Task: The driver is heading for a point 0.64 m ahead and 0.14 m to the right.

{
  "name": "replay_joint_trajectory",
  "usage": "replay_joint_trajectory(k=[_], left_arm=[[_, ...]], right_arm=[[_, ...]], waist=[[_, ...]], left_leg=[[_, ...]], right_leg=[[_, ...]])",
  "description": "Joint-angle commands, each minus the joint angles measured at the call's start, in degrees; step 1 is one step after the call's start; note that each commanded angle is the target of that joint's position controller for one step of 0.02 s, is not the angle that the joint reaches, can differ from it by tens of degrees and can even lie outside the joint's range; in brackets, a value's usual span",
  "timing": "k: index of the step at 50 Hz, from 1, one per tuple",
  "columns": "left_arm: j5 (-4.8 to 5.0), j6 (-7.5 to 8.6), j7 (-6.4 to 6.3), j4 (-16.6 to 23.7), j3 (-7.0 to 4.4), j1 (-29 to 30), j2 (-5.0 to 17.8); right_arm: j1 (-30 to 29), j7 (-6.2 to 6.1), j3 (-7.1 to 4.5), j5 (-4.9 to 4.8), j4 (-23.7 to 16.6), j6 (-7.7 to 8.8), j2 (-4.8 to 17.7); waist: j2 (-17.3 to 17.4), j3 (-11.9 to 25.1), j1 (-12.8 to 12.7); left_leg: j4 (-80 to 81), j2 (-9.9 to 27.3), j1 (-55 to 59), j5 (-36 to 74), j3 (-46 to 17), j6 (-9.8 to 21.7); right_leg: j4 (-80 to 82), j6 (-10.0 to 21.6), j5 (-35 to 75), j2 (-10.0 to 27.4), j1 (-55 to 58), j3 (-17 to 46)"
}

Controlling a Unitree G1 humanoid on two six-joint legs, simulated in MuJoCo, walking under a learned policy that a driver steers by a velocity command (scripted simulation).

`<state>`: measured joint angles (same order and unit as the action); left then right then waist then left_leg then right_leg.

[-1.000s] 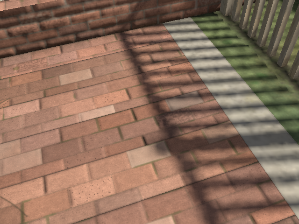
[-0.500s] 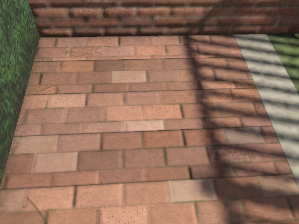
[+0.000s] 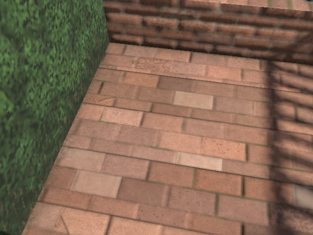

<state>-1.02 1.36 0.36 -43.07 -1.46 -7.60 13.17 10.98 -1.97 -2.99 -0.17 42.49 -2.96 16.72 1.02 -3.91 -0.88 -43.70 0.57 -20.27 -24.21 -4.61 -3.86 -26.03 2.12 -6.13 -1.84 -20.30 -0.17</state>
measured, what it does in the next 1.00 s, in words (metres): steps on the spot: left foot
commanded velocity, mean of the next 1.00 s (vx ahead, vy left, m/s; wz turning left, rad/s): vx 0.01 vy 0.00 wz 0.04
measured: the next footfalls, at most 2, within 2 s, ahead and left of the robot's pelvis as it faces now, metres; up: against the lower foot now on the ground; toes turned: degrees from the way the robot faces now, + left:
left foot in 0.06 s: +0.06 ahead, +0.14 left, +0.00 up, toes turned -2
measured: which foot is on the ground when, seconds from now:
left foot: up 0.00-0.04, down 0.06-1.00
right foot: down 0.00-1.00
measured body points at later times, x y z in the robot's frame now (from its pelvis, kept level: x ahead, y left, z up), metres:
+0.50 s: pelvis +0.06 +0.03 +0.00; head +0.06 +0.03 +0.45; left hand +0.16 +0.30 -0.13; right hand +0.15 -0.22 -0.12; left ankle +0.02 +0.14 -0.73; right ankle +0.08 -0.10 -0.73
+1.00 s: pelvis +0.06 +0.04 +0.00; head +0.06 +0.04 +0.45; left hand +0.12 +0.30 -0.14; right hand +0.10 -0.22 -0.14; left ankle +0.02 +0.14 -0.73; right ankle +0.08 -0.10 -0.73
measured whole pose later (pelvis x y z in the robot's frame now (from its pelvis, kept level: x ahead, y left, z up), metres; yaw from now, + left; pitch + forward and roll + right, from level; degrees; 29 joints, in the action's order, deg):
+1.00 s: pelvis +0.06 +0.04 +0.00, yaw -1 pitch -2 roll +0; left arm -0.1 -1.1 -2.3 -63.1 -2.1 -8.5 13.7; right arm 14.9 -1.5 -0.5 0.4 57.9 0.6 13.0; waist -0.2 -2.1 -0.6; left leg -26.7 -1.5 -7.0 -18.0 -1.5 1.1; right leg -26.8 -1.8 -12.0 1.0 -13.2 1.9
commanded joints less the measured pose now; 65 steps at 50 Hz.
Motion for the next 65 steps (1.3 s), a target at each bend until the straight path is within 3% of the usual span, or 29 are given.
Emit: replay_joint_trajectory(k=[1,2,3,4,5,6,7,11,20,35,49,65], left_arm=[[0.92,0.14,-0.44,3.29,-2.20,3.54,9.47],[1.07,0.09,-0.42,2.64,-1.82,2.57,8.68],[0.72,0.34,-0.20,1.77,-1.25,0.99,7.32],[-0.18,0.60,0.11,1.79,-1.09,-0.76,6.70],[-0.56,0.66,0.15,1.67,-0.78,0.15,5.18],[-0.68,0.62,0.08,1.44,-0.76,1.54,5.43],[-0.44,0.56,-0.04,0.86,-0.88,1.31,5.53],[0.06,0.63,-0.47,-1.57,-1.24,-0.54,6.68],[0.56,-0.12,-1.28,-6.61,-1.50,-0.55,7.26],[0.79,-2.09,-2.79,-13.83,-1.80,0.58,7.58],[0.94,-1.99,-2.86,-18.47,-1.54,-0.76,6.73],[1.02,-1.99,-3.23,-20.56,-0.97,-3.93,5.28]], right_arm=[[7.02,0.44,-1.10,0.32,-0.35,0.44,3.93],[6.28,0.61,-1.11,0.78,-0.46,0.45,4.18],[4.89,0.56,-1.13,1.63,-1.50,0.53,5.48],[2.88,0.26,-1.79,1.78,-2.35,0.49,9.27],[1.98,0.52,-1.23,1.56,-1.26,0.84,6.58],[0.44,0.78,-0.37,1.82,-1.70,1.45,3.77],[0.06,0.86,-0.15,2.08,-1.33,2.03,3.28],[2.51,0.64,-0.27,1.04,-0.25,3.65,4.39],[3.24,0.36,-0.06,0.46,1.89,3.71,3.76],[3.67,0.42,0.73,0.37,8.94,4.51,3.45],[5.89,0.23,1.39,0.55,13.99,4.02,2.58],[9.23,0.11,1.96,0.41,17.26,4.06,0.80]], waist=[[-8.75,10.48,2.93],[-7.94,9.37,3.01],[-5.55,8.41,2.59],[1.39,6.47,-0.29],[6.61,5.74,-0.87],[6.30,3.89,-0.40],[6.31,3.04,-0.60],[2.25,3.46,0.11],[-1.57,5.26,0.50],[-0.09,3.91,0.16],[-0.80,2.20,0.31],[-0.85,1.06,0.41]], left_leg=[[12.96,-0.65,11.10,11.13,3.22,1.90],[16.66,-0.54,13.74,13.70,2.92,3.29],[18.73,2.67,15.81,16.42,-0.93,5.18],[19.99,7.24,12.56,13.41,-6.32,8.04],[22.37,6.91,3.62,1.11,-6.51,9.62],[24.17,5.54,0.16,-4.09,-5.94,8.66],[24.34,4.78,-0.89,-3.67,-5.27,7.30],[20.56,3.45,3.50,9.84,-3.38,5.63],[18.85,2.56,6.90,21.27,-2.06,5.95],[21.13,1.58,6.83,20.83,-0.35,5.52],[23.19,0.66,6.70,15.77,0.76,5.46],[23.86,0.19,5.92,13.96,1.46,5.45]], right_leg=[[7.94,9.18,-1.81,12.56,4.00,12.25],[8.10,7.08,-7.50,11.42,1.33,11.64],[7.32,3.71,-13.08,10.00,-1.63,10.53],[4.38,0.36,-17.73,5.60,-2.68,5.94],[2.41,-2.17,-13.60,2.78,4.40,1.66],[0.86,-2.99,-9.44,2.67,7.57,1.69],[0.42,-2.67,-7.36,2.94,8.69,1.80],[0.43,-1.33,-1.41,3.90,8.03,2.95],[-1.08,-2.13,7.20,4.19,11.34,3.16],[-0.08,-2.32,6.60,3.99,13.63,3.26],[1.71,-2.33,2.61,3.75,12.08,2.72],[2.06,-2.28,1.21,3.50,11.04,2.54]])
Keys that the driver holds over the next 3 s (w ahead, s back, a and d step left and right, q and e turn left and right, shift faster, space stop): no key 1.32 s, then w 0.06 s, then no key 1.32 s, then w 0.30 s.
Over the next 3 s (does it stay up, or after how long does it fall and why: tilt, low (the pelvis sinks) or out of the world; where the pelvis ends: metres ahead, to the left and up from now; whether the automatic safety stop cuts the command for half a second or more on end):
stays up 0.11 -0.01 -0.01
